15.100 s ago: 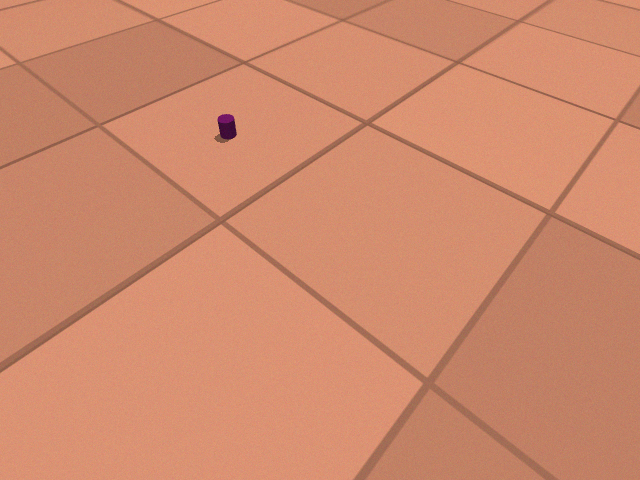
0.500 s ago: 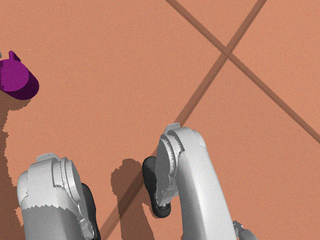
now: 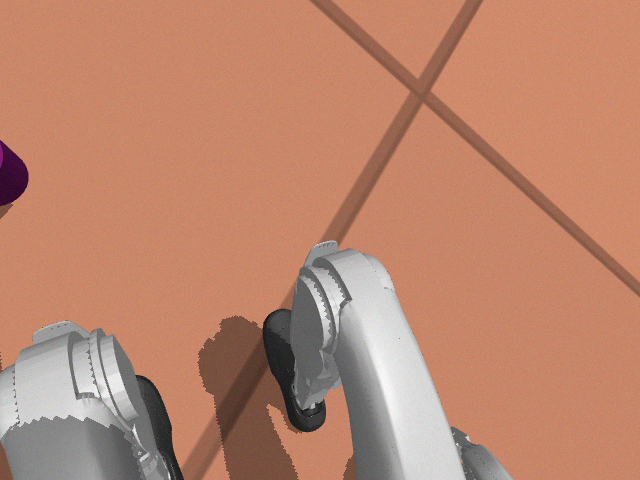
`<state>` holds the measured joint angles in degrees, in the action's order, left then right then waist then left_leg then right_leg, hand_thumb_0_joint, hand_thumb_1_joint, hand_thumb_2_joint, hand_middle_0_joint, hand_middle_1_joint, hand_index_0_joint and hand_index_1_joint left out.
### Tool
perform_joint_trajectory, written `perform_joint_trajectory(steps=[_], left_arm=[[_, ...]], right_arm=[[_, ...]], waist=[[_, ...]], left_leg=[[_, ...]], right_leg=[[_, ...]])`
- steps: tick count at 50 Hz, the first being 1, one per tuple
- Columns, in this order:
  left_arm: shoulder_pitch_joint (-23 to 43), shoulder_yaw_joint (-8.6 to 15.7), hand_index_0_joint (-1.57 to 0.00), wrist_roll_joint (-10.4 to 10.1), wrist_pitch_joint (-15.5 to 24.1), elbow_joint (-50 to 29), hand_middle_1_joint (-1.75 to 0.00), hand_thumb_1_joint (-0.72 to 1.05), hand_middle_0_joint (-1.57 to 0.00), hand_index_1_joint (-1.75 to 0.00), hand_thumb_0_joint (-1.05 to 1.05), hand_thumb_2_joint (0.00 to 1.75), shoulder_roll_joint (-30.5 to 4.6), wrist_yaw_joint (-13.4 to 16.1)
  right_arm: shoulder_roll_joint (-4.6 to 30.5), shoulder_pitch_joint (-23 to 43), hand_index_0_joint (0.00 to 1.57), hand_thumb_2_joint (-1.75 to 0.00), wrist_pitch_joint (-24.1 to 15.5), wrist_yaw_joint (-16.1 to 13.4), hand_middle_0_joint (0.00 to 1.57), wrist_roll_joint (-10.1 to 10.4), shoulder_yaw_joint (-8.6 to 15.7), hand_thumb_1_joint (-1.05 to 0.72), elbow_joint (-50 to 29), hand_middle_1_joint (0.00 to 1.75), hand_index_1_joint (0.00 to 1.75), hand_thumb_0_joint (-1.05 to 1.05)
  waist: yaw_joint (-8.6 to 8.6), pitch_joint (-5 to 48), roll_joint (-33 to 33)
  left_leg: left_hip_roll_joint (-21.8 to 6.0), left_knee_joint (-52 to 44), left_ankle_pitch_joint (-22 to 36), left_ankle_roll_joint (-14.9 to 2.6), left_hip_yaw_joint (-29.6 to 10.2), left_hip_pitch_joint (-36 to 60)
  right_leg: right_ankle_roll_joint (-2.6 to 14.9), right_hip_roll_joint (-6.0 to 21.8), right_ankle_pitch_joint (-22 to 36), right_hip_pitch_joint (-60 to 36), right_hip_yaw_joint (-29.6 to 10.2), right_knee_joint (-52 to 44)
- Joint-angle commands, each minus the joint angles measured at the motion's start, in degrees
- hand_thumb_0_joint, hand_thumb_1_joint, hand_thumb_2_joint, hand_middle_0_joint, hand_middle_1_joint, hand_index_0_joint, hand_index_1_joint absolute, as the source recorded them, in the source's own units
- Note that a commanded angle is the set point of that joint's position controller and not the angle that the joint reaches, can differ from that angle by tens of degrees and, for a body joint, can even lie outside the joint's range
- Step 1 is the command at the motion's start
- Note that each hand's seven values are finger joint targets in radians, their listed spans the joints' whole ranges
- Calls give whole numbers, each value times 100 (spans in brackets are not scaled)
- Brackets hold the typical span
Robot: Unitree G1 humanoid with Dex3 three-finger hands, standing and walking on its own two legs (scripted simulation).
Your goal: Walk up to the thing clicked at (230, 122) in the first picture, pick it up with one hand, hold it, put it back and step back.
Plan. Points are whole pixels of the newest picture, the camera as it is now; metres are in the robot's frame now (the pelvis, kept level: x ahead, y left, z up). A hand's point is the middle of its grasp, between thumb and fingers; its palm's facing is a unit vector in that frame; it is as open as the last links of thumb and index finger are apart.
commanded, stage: rest palm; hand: left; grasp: from above
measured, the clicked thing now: out of the picture +0.55 +0.26 -0.28
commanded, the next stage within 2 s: close in 0.70 s
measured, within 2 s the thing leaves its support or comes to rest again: neither
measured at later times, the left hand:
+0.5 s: hand out of the picture +0.52 +0.26 -0.24, palm faces -0.46 -0.12 -0.88, open 14.0 cm
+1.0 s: hand out of the picture +0.52 +0.26 -0.25, palm faces -0.45 -0.10 -0.89, open 13.7 cm
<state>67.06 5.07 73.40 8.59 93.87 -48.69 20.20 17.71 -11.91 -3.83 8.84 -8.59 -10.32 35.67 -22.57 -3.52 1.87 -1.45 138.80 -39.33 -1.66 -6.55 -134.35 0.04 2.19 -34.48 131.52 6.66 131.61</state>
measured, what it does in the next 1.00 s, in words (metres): stands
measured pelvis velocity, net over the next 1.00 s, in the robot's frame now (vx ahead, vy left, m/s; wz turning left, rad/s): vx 0.01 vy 0.01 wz -0.08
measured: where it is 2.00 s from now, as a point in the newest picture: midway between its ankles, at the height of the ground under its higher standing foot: (232, 426)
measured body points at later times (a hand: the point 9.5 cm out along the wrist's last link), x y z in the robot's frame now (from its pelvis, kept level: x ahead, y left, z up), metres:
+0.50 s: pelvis +0.01 +0.01 -0.01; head +0.30 +0.08 +0.32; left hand +0.54 +0.26 -0.18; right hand +0.02 -0.25 -0.08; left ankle +0.07 +0.12 -0.29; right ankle +0.12 -0.12 -0.29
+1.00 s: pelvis +0.01 +0.01 -0.02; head +0.30 +0.09 +0.31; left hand +0.54 +0.26 -0.20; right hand +0.00 -0.25 -0.07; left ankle +0.07 +0.12 -0.29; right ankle +0.12 -0.12 -0.29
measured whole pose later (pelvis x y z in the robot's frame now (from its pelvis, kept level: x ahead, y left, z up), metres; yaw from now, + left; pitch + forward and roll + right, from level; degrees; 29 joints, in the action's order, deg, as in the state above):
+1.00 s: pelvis +0.01 +0.01 -0.02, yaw -5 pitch +32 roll -13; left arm 67.9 7.1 76.5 10.2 98.5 -56.7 30.7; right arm 19.5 -11.9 -11.2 14.1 -13.1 -14.6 35.8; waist -25.1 -8.2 5.5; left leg -2.0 144.4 -42.2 -1.7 -10.7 -135.6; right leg -0.9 0.7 -35.1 131.3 10.0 133.7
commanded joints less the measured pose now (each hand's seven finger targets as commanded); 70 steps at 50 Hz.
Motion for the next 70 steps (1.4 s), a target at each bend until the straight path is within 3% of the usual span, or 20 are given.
perform_joint_trajectory(steps=[1, 4, 6, 12, 16, 18, 22, 23, 29, 32, 34, 38, 44, 49, 51, 57, 60, 62, 67, 70], left_arm=[[2066, 186, -4, 180, 399, -1189, -100, -57, -6, -102, 0, 102, -1629, 399], [2061, 175, -5, 236, 538, -1464, -99, -57, -6, -100, 0, 101, -1710, 670], [1807, -35, -5, 194, 501, -1360, -98, -56, -6, -99, 0, 101, -1377, 805], [1732, 154, -7, 186, 207, -1044, -99, -52, -9, -101, 0, 106, -1566, 1131], [1605, -19, -8, 105, -14, -561, -100, -50, -8, -100, 0, 102, -1269, 1115], [1406, 285, -7, 102, -108, -427, -99, -51, -7, -99, 0, 101, -1589, 1110], [1336, 482, -7, 119, -138, -178, -100, -51, -8, -100, 0, 102, -1659, 1053], [1489, 423, -7, 113, -115, -194, -100, -52, -7, -100, 0, 100, -1577, 996], [1765, 342, -7, 175, 136, -544, -102, -52, -8, -103, 0, 101, -1765, 914], [1803, 264, -6, 219, 222, -530, -101, -53, -7, -103, 0, 102, -1812, 948], [1753, 300, -6, 201, 257, -449, -101, -54, -8, -103, 0, 105, -1945, 1013], [1760, 197, -7, 270, 293, -483, -103, -53, -10, -106, 0, 111, -1896, 1097], [1592, 231, -11, 276, 190, -109, -103, -45, -12, -104, 0, 106, -1908, 1212], [1543, 306, -12, 204, 107, -180, -105, -42, -12, -105, 0, 102, -2032, 1298], [1576, 209, -13, 195, 80, -14, -103, -42, -14, -104, 0, 105, -1923, 1277], [1697, 247, -13, 172, 83, -165, -107, -42, -14, -107, 0, 103, -2080, 1260], [1501, 98, -14, 169, 73, 132, -108, -40, -14, -108, 0, 104, -1866, 1184], [1616, 237, -16, 203, 106, -234, -108, -38, -16, -107, 0, 104, -2163, 1201], [1698, 106, -16, 197, 102, -207, -107, -38, -16, -106, 0, 101, -1944, 1156], [1632, 214, -18, 196, 87, -261, -105, -36, -18, -106, 0, 104, -2069, 1182]], right_arm=[[1703, -1357, 20, -90, -92, -95, 20, -134, 517, -90, 35, 30, 30, 0], [1625, -1370, 20, -90, -187, -66, 20, -227, 484, -90, 140, 30, 30, 0], [1565, -1427, 20, -90, -266, -11, 20, -266, 459, -90, 248, 30, 30, 0], [1724, -1551, 20, -90, -420, 193, 20, -333, 462, -90, 415, 30, 30, 0], [1778, -1455, 20, -90, -499, 335, 20, -330, 401, -90, 369, 30, 30, 0], [1892, -1492, 20, -90, -521, 357, 20, -324, 419, -90, 307, 30, 30, 0], [1887, -1436, 20, -90, -498, 414, 20, -328, 368, -90, 203, 30, 30, 0], [1887, -1420, 20, -90, -523, 432, 20, -349, 352, -90, 176, 30, 30, 0], [1876, -1373, 20, -90, -534, 418, 20, -360, 285, -90, 130, 30, 30, 0], [1904, -1380, 20, -90, -558, 414, 20, -399, 219, -90, 189, 30, 30, 0], [1923, -1333, 20, -90, -561, 386, 20, -388, 206, -90, 205, 30, 30, 0], [1933, -1274, 20, -90, -590, 389, 20, -411, 157, -90, 218, 30, 30, 0], [2007, -1339, 20, -90, -705, 457, 20, -462, 100, -89, 181, 30, 30, 0], [2003, -1261, 20, -90, -738, 485, 20, -445, 105, -90, 181, 30, 30, 0], [1978, -1243, 20, -90, -773, 522, 20, -457, 27, -89, 171, 30, 30, 0], [2021, -1205, 20, -90, -787, 487, 20, -428, 33, -90, 154, 30, 30, 0], [2039, -1181, 20, -90, -796, 506, 20, -455, -10, -90, 118, 30, 30, 0], [2078, -1163, 20, -90, -789, 477, 20, -426, 9, -90, 109, 30, 30, 0], [2120, -1128, 20, -90, -843, 518, 20, -462, -9, -90, 64, 30, 30, 0], [2075, -1160, 20, -90, -811, 512, 20, -440, -6, -90, 83, 30, 30, 0]], waist=[[-198, 3976, -2273], [-128, 4260, -2647], [-118, 4334, -2741], [-169, 4259, -2822], [-260, 3796, -2632], [-217, 3709, -2589], [-269, 3378, -2323], [-429, 3221, -2304], [-437, 3638, -2487], [-524, 3515, -2460], [-401, 3513, -2529], [-435, 3489, -2697], [-534, 3114, -2419], [-410, 3461, -2667], [-567, 3181, -2416], [-486, 3323, -2614], [-622, 2938, -2328], [-450, 3218, -2638], [-625, 2957, -2662], [-492, 3098, -2599]], left_leg=[[170, -1219, 777, -7, 297, 2742], [117, -1122, 879, 34, 281, 2931], [95, -1084, 1073, 52, 267, 3081], [52, -1004, 1688, 91, 164, 3157], [41, -987, 1715, 71, 122, 2971], [43, -1006, 1827, 76, 87, 3031], [53, -1045, 1519, 47, 50, 2654], [52, -999, 1375, 33, 46, 2616], [38, -954, 1153, 30, 43, 2861], [42, -918, 1066, 20, 44, 2742], [38, -937, 973, 31, 34, 2648], [1, -933, 1121, 69, -12, 2817], [2, -890, 1207, 40, -32, 2621], [-29, -962, 1312, 75, -65, 2784], [-24, -828, 1286, 24, -42, 2524], [-49, -958, 1176, 71, -130, 2742], [-15, -915, 911, 13, -81, 2408], [-43, -1020, 1052, 84, -162, 2759], [-50, -917, 1140, 96, -177, 2777], [-42, -944, 1172, 89, -147, 2727]], right_leg=[[187, -298, 675, -2277, 306, -1149], [190, -338, 846, -2395, 349, -1056], [174, -361, 1066, -2389, 388, -987], [168, -389, 1612, -2299, 550, -825], [169, -416, 1638, -2155, 576, -807], [167, -378, 1667, -2153, 581, -788], [181, -384, 1400, -2127, 589, -827], [171, -382, 1294, -2038, 594, -830], [138, -398, 1146, -2300, 587, -885], [114, -400, 1133, -2297, 617, -906], [155, -414, 1027, -2284, 622, -920], [158, -450, 1159, -2215, 684, -859], [105, -451, 1276, -2232, 719, -865], [133, -496, 1379, -2442, 716, -828], [97, -487, 1401, -2389, 710, -838], [132, -485, 1262, -2359, 734, -859], [100, -495, 1082, -2273, 734, -907], [132, -470, 1110, -2203, 762, -862], [125, -453, 1198, -2048, 770, -827], [135, -457, 1217, -2188, 748, -882]])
